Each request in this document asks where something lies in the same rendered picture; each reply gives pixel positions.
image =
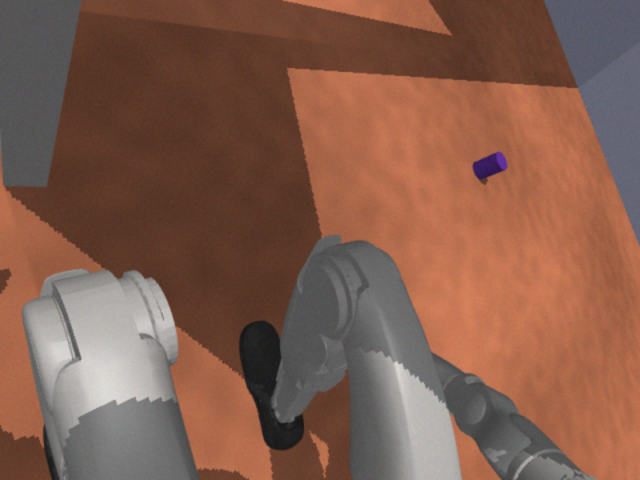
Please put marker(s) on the right robot foot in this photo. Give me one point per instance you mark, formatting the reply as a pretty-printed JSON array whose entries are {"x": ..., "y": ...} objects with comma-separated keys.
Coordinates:
[{"x": 259, "y": 348}]

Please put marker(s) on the left robot foot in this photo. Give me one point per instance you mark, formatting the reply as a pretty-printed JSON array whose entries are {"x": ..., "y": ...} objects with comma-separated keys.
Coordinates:
[{"x": 49, "y": 456}]

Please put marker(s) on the right robot hand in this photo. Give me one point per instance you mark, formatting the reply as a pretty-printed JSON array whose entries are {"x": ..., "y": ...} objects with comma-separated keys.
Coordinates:
[{"x": 446, "y": 370}]

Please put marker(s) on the right robot arm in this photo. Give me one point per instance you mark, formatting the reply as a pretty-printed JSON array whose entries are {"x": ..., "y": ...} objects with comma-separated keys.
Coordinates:
[{"x": 514, "y": 446}]

